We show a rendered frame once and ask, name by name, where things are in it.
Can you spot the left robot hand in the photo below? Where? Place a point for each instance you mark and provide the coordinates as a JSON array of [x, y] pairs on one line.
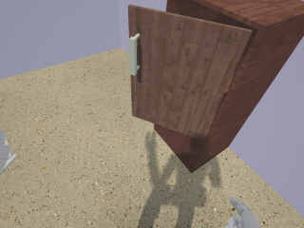
[[6, 157]]

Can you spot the handle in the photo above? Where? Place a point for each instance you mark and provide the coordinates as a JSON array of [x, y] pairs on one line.
[[133, 54]]

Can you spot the right robot hand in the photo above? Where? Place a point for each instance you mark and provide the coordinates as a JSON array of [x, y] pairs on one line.
[[246, 219]]

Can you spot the cupboard door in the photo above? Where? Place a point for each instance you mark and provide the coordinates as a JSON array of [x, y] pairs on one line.
[[186, 63]]

